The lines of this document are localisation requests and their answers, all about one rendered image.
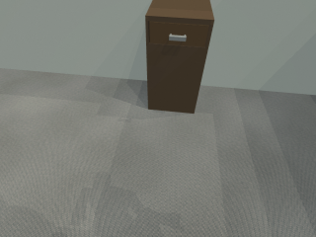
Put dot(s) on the drawer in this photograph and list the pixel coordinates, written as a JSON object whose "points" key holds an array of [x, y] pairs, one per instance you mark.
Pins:
{"points": [[196, 34]]}

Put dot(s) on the handle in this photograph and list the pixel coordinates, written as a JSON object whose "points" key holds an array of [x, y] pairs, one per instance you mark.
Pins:
{"points": [[177, 38]]}

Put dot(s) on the cabinet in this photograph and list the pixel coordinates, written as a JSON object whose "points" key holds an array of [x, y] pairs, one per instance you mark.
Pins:
{"points": [[174, 71]]}

